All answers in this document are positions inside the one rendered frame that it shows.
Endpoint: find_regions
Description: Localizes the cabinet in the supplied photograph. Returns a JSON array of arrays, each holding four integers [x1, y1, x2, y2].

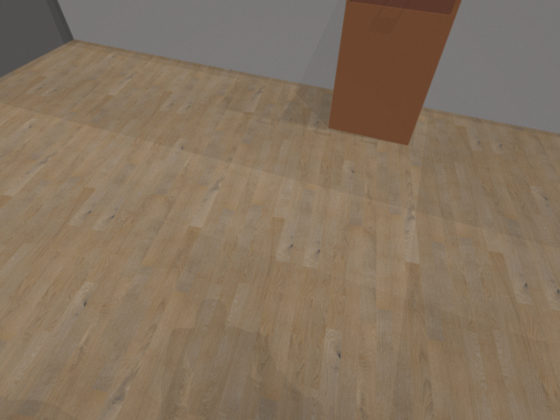
[[328, 0, 461, 145]]

